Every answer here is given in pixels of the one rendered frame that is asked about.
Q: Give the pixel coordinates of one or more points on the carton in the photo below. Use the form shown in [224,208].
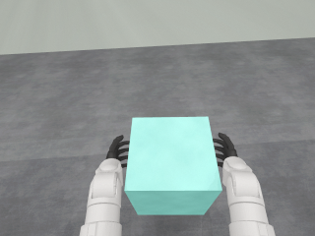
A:
[172,167]

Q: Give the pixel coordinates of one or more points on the right robot forearm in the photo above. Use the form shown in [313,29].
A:
[247,211]

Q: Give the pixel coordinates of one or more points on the left robot forearm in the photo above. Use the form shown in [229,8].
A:
[104,201]

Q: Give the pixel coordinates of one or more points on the robot right hand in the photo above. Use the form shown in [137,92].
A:
[228,149]

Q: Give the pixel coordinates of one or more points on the robot left hand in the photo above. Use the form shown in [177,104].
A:
[114,150]

